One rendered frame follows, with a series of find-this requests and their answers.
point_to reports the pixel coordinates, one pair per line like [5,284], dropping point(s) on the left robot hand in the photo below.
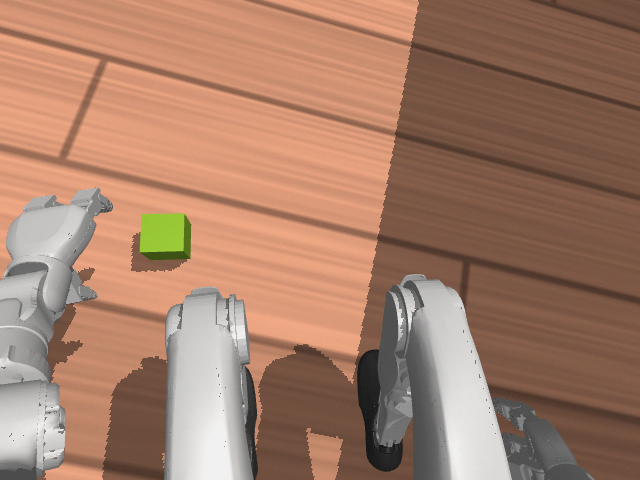
[59,231]

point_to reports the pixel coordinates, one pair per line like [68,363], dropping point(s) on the right robot hand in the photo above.
[542,448]

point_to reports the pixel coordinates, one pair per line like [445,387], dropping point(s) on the right robot foot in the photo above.
[380,457]

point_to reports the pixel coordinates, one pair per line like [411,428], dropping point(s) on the left robot arm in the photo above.
[33,294]

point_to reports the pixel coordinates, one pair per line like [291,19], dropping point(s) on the small box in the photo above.
[165,236]

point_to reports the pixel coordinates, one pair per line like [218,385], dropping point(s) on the right robot arm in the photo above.
[567,472]

